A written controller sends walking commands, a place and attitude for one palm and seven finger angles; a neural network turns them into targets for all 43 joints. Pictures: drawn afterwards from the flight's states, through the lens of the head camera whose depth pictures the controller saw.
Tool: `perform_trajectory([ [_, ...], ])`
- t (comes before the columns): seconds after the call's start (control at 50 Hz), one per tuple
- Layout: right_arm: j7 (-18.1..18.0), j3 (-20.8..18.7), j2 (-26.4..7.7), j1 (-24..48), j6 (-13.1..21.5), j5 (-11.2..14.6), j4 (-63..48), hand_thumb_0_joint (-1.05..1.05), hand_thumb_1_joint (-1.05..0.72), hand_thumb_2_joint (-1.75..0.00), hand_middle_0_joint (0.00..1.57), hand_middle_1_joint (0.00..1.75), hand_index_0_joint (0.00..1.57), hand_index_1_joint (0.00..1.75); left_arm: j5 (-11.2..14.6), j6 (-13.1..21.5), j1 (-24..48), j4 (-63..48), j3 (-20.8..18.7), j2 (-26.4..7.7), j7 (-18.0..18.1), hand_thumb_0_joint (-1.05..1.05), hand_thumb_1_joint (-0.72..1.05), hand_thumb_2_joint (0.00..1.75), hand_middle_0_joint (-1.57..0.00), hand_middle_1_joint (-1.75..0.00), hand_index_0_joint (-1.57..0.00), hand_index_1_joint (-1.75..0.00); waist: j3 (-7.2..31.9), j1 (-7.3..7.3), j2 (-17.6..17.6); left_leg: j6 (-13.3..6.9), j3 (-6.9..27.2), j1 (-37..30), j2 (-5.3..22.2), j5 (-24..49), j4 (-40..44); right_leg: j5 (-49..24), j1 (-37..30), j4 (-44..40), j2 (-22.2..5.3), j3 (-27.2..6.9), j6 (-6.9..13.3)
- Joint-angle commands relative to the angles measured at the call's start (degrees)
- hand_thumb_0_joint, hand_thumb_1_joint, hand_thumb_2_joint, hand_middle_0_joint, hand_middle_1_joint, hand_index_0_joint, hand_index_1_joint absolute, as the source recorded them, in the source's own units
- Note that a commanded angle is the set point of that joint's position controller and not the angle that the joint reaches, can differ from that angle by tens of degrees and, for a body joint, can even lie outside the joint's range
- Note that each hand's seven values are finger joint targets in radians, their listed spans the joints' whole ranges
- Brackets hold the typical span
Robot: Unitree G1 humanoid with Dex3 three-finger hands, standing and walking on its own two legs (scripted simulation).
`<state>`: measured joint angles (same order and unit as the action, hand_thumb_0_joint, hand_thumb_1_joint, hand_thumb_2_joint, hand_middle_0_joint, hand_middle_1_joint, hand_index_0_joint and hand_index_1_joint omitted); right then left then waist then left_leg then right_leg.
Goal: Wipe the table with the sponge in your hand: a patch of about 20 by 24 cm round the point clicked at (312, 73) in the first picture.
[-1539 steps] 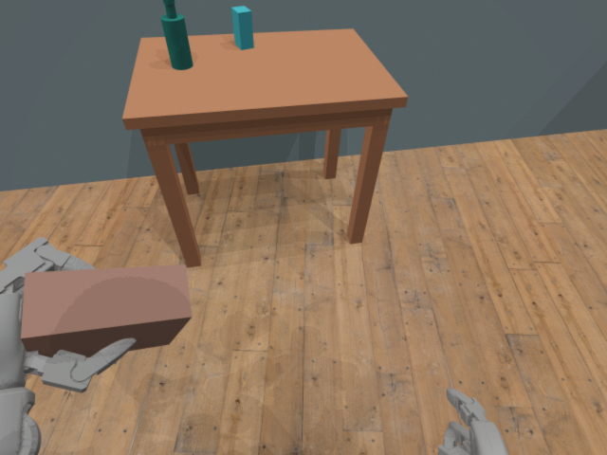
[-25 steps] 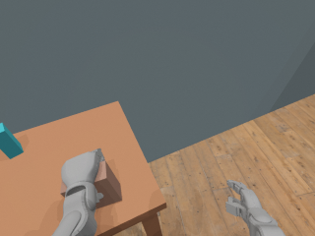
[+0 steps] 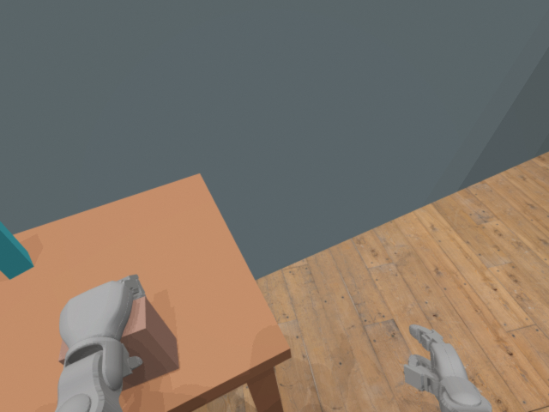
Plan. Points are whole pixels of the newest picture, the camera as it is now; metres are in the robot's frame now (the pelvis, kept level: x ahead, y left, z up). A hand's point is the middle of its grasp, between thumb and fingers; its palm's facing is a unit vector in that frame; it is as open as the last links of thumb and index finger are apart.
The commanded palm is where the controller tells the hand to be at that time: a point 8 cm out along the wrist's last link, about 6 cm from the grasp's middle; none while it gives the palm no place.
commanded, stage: wipe forward along the middle lane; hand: left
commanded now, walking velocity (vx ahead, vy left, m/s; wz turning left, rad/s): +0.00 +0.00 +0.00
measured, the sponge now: (132, 354) +0.20 +0.26 -0.01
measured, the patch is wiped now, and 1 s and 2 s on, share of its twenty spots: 0.95 0.95 0.95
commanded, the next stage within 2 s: slide back across to the first lane in 1.64 s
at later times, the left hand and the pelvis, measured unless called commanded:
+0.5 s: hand (113, 309) +0.24 +0.29 +0.04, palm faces -0.02 -0.12 -0.99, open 9.5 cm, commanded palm +0.22 +0.29 +0.08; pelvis -0.01 +0.03 +0.00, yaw +2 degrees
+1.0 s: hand (117, 285) +0.29 +0.31 +0.04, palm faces -0.08 -0.05 -0.99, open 9.5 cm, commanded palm +0.27 +0.31 +0.08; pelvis -0.02 +0.01 -0.01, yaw +3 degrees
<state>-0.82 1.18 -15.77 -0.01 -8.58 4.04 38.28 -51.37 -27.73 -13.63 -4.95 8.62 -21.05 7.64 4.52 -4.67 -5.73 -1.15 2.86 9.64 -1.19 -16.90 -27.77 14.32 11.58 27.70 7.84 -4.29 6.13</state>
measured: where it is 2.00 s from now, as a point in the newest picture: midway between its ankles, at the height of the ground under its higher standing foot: outside the picture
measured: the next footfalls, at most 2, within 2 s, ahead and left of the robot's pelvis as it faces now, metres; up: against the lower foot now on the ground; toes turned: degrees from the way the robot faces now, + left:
none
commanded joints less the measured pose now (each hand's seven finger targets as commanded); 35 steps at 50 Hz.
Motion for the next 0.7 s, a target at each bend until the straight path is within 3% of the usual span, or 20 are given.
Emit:
perform_trajectory([
  [0.0,-0.49,-1.58,-4.19,15.26,3.95,0.04,-11.6,0.0,-0.9,-0.9,0.2,0.3,0.2,0.3,-1.9,-0.57,5.83,-5.49,-5.24,-8.12,0.68,0.0,0.1,1.3,-1.2,-1.6,-1.2,-1.6,3.6,-1.0,8.04,-2.39,-0.54,3.49,-2.59,10.17,1.09,-10.4,-4.17,-7.12,-6.34,-8.69,-3.0],
  [0.16,-1.9,-1.31,-4.44,14.01,4.31,-0.1,-10.12,0.0,-0.9,-0.9,0.2,0.3,0.2,0.3,-5.0,-0.61,17.15,3.63,-4.46,-8.6,1.08,0.0,0.1,1.3,-1.2,-1.6,-1.2,-1.6,2.47,-0.37,9.44,-2.18,-0.51,5.0,-2.37,5.7,2.13,-0.34,-0.1,-7.67,-5.68,-5.89,-2.7],
  [0.24,-2.18,-1.3,-4.31,13.5,4.4,0.16,-10.33,0.0,-0.9,-0.9,0.2,0.3,0.2,0.3,-4.7,-0.35,17.16,7.35,-2.99,-5.83,1.07,0.0,0.1,1.3,-1.2,-1.6,-1.2,-1.6,4.61,-0.76,10.0,-1.95,-0.42,5.86,-2.31,5.46,2.46,-1.42,-0.85,-6.17,-5.4,-3.97,-2.7],
  [0.3,-2.06,-1.43,-5.08,12.85,3.86,0.18,-9.85,0.0,-0.9,-0.9,0.2,0.3,0.2,0.3,-4.79,-0.96,20.29,9.42,-3.22,-6.12,0.89,0.0,0.1,1.3,-1.2,-1.6,-1.2,-1.6,6.14,-0.25,10.18,-1.64,-0.09,6.21,-2.03,6.35,2.51,-4.02,-0.96,-4.97,-5.11,-3.61,-2.35],
  [0.32,-1.98,-1.36,-4.69,12.84,3.9,0.37,-10.43,0.0,-0.9,-0.9,0.2,0.3,0.2,0.3,-4.3,-1.03,20.05,9.2,-1.66,-4.21,0.78,0.0,0.1,1.3,-1.2,-1.6,-1.2,-1.6,6.11,-0.09,10.03,-1.76,-0.2,6.53,-2.05,6.64,2.27,-5.02,-1.21,-4.61,-5.43,-2.78,-2.57],
  [0.48,-1.92,-1.16,-5.03,10.89,3.73,0.29,-10.14,0.0,-0.9,-0.9,0.2,0.3,0.2,0.3,-5.84,-1.03,24.71,13.65,-0.72,-3.83,0.83,0.0,0.1,1.3,-1.2,-1.6,-1.2,-1.6,5.43,0.64,10.52,-1.51,0.46,7.62,-1.68,7.42,1.35,-6.63,1.56,-2.89,-5.05,-1.52,-2.05],
  [0.5,-1.92,-1.43,-5.35,10.52,3.64,0.13,-9.82,0.0,-0.9,-0.9,0.2,0.3,0.2,0.3,-6.28,-0.97,25.33,14.28,-2.26,-5.49,0.95,0.0,0.1,1.3,-1.2,-1.6,-1.2,-1.6,5.68,0.44,10.85,-1.41,0.64,7.72,-1.58,7.15,1.44,-6.01,1.83,-2.87,-4.75,-1.98,-1.84],
  [0.52,-1.93,-1.31,-5.05,10.3,3.65,0.22,-10.43,0.0,-0.9,-0.9,0.2,0.3,0.2,0.3,-6.02,-0.75,25.66,13.96,-0.59,-3.51,0.98,0.0,0.1,1.3,-1.2,-1.6,-1.2,-1.6,6.02,0.63,10.64,-1.52,0.57,8.08,-1.68,7.31,1.28,-6.58,1.42,-2.41,-5.02,-1.32,-1.94],
  [0.56,-2.04,-1.31,-5.1,10.12,3.61,0.36,-10.21,0.0,-0.9,-0.9,0.2,0.3,0.2,0.3,-6.25,-0.65,26.66,15.61,0.0,-2.98,1.08,0.0,0.1,1.3,-1.2,-1.6,-1.2,-1.6,5.49,0.91,11.69,-1.44,0.64,8.42,-1.63,6.48,0.99,-5.47,2.7,-2.47,-4.93,-1.24,-1.97],
  [0.6,-2.13,-1.57,-5.55,9.59,3.44,0.19,-9.91,0.0,-0.9,-0.9,0.2,0.3,0.2,0.3,-6.7,-0.77,28.35,16.73,-0.9,-4.29,1.28,0.0,0.1,1.3,-1.2,-1.6,-1.2,-1.6,5.77,0.81,11.23,-1.35,0.72,8.62,-1.56,5.51,1.09,-3.85,3.42,-2.58,-4.7,-1.55,-1.79],
  [0.62,-2.21,-1.47,-5.25,9.45,3.43,0.39,-10.27,0.0,-0.9,-0.9,0.2,0.3,0.2,0.3,-6.57,-0.76,29.26,17.29,0.41,-2.9,1.25,0.0,0.1,1.3,-1.2,-1.6,-1.2,-1.6,5.34,1.17,11.31,-1.41,0.64,9.06,-1.56,4.88,0.98,-3.06,3.86,-2.39,-4.92,-0.91,-1.93],
  [0.68,-2.53,-1.49,-5.38,8.83,3.29,0.52,-10.0,0.0,-0.9,-0.9,0.2,0.3,0.2,0.3,-6.43,-0.53,31.18,19.42,0.18,-3.41,1.54,0.0,0.1,1.3,-1.2,-1.6,-1.2,-1.6,5.82,1.27,11.17,-1.45,0.44,9.7,-1.69,4.05,0.51,-2.5,4.13,-2.45,-5.08,-1.01,-2.02],
])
